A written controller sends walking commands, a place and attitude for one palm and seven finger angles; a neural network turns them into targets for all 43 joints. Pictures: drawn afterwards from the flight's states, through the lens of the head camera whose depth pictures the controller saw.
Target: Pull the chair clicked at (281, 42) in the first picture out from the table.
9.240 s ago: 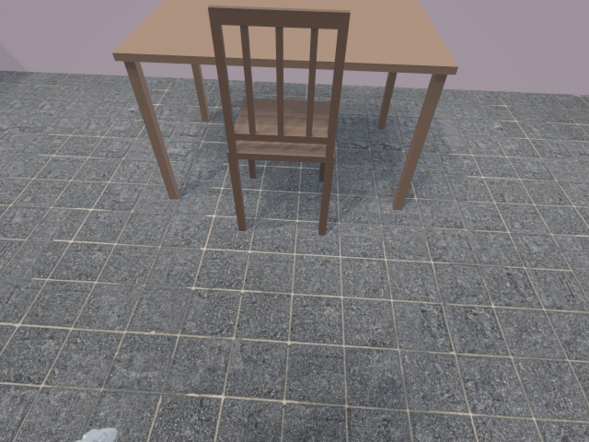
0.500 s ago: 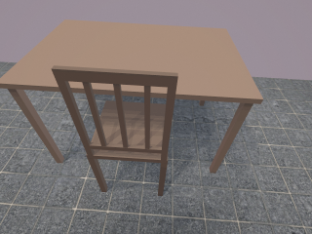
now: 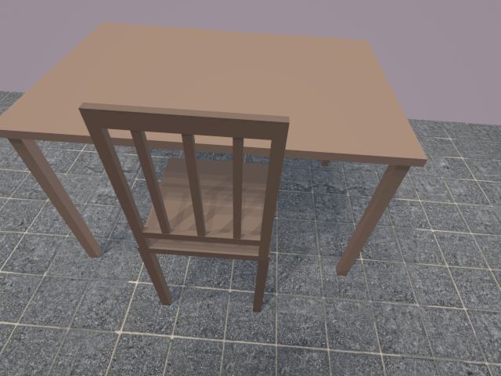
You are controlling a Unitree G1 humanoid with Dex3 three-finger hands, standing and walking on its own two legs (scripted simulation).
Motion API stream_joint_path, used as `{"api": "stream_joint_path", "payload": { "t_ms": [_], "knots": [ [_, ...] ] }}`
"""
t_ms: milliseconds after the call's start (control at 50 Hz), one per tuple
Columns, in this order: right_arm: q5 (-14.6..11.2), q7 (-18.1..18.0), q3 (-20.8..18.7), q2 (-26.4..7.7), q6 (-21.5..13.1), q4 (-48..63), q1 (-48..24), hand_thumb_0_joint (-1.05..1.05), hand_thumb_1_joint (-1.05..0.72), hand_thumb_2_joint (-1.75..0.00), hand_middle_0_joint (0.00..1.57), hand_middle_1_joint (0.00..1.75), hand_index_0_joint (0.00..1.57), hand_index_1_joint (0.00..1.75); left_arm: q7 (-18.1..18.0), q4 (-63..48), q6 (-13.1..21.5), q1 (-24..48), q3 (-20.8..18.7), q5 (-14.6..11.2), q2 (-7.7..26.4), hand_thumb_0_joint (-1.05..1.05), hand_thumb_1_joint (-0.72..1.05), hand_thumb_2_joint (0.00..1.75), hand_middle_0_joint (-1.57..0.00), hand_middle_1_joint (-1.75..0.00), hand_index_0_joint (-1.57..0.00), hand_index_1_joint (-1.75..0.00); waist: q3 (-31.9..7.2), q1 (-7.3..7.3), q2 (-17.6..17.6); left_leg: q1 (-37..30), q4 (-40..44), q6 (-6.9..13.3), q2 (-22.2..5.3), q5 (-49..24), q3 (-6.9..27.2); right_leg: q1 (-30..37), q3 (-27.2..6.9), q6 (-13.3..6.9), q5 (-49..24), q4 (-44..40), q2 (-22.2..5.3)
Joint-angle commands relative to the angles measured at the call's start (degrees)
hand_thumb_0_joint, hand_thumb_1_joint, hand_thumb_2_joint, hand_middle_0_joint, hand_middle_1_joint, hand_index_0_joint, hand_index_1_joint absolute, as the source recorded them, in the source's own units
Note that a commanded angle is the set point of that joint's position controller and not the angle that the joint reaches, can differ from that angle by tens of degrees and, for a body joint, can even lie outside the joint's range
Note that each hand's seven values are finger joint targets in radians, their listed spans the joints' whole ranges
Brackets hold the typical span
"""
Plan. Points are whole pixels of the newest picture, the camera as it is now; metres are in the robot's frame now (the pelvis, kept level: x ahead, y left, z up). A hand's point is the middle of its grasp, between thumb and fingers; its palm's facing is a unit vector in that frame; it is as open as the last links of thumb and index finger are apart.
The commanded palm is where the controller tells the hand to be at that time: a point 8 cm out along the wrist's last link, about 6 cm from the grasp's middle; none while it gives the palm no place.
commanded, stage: look again from close up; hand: left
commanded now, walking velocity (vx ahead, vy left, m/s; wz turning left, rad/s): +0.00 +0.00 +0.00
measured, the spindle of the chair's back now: (195, 191) +0.52 +0.16 -0.07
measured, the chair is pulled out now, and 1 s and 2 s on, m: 0.00 0.00 0.00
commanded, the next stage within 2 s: none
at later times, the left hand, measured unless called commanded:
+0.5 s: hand out of the picture -0.01 +0.15 -0.18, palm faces +0.03 -0.99 -0.15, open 7.4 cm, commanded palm none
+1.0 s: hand out of the picture -0.01 +0.15 -0.18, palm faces +0.04 -0.99 -0.14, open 7.4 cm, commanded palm none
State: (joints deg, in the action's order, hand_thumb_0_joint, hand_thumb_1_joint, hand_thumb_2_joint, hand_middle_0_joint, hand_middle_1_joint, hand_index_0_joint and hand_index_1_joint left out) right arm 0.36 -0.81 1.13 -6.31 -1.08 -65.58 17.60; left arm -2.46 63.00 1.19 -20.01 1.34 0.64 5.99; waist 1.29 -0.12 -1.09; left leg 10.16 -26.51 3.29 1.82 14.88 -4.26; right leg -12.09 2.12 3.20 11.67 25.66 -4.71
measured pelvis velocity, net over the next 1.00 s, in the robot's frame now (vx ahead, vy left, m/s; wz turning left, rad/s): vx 0.01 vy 0.00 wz -0.01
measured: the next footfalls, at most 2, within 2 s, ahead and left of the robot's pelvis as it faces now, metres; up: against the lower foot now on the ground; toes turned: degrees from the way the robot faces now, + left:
none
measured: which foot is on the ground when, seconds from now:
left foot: down 0.00-1.00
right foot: down 0.00-1.00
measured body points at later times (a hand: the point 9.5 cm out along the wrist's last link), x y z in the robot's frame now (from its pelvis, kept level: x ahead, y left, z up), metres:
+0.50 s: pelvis +0.01 +0.00 +0.00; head +0.01 +0.01 +0.45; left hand -0.01 +0.21 -0.16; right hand +0.00 -0.21 -0.16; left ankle +0.00 +0.08 -0.74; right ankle +0.02 -0.16 -0.74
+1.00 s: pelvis +0.01 +0.00 +0.00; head +0.01 +0.01 +0.45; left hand -0.02 +0.20 -0.17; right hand +0.00 -0.20 -0.16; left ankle +0.00 +0.08 -0.74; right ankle +0.02 -0.16 -0.74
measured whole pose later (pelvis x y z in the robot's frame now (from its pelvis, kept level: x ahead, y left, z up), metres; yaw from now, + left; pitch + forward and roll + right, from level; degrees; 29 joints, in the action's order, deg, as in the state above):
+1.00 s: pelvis +0.01 +0.00 +0.00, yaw -1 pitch -2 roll +0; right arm 0.2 -1.2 1.0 -6.2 -1.6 -66.6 18.0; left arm -2.6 63.9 1.2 -21.1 0.9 0.7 6.2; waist 0.6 -0.4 -1.1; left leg 7.4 -24.5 3.3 1.8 15.4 -4.8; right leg -9.8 1.6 3.4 12.1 24.1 -4.6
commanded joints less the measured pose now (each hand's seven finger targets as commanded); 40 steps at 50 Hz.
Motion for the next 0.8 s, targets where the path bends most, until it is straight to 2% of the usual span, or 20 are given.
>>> {"api": "stream_joint_path", "payload": {
  "t_ms": [0,140,540,620,780],
  "knots": [
    [-0.25,-0.49,-1.41,-5.90,-0.84,1.37,3.54,0.00,-0.90,-0.90,0.20,0.30,0.20,0.30,-0.41,-0.94,0.44,-5.15,-1.25,0.22,4.81,0.00,0.90,0.90,-0.20,-0.30,-0.20,-0.30,4.22,-0.11,0.52,4.17,8.03,-0.83,-6.71,-3.61,6.96,0.52,-2.42,-3.74,-3.96,-3.07,-1.87],
    [-0.32,-0.69,-1.24,-5.78,-1.02,1.15,3.04,0.00,-0.90,-0.90,0.20,0.30,0.20,0.30,-0.34,-0.91,0.50,-4.74,-1.41,0.15,5.23,0.00,0.90,0.90,-0.20,-0.30,-0.20,-0.30,3.64,-0.32,0.54,2.95,7.72,-0.76,-6.92,-7.59,6.33,2.04,-2.41,-3.68,-6.84,-3.40,-1.94],
    [-0.37,-0.68,-1.23,-5.91,-0.76,0.66,3.02,0.00,-0.90,-0.90,0.20,0.30,0.20,0.30,-0.24,-0.62,0.36,-4.94,-1.28,0.17,5.34,0.00,0.90,0.90,-0.20,-0.30,-0.20,-0.30,5.09,-0.23,0.58,2.72,9.41,-0.97,-6.93,-4.23,6.27,1.45,-2.56,-3.63,-4.24,-4.82,-1.72],
    [-0.24,-0.75,-1.19,-5.85,-0.93,0.53,3.65,0.00,-0.90,-0.90,0.20,0.30,0.20,0.30,-0.31,-0.44,0.39,-5.26,-1.32,0.16,4.93,0.00,0.90,0.90,-0.20,-0.30,-0.20,-0.30,3.85,-0.10,0.50,2.02,9.14,-0.96,-6.96,-5.68,6.60,1.81,-2.55,-3.71,-5.29,-4.23,-1.78],
    [-0.29,-0.84,-1.17,-5.40,-1.02,0.35,3.95,0.00,-0.90,-0.90,0.20,0.30,0.20,0.30,-0.34,-0.26,0.41,-5.89,-1.32,0.20,4.75,0.00,0.90,0.90,-0.20,-0.30,-0.20,-0.30,4.40,-0.26,1.08,2.15,9.04,-0.94,-6.92,-6.46,6.36,1.65,-2.59,-3.73,-5.79,-4.26,-1.80]
  ]
}}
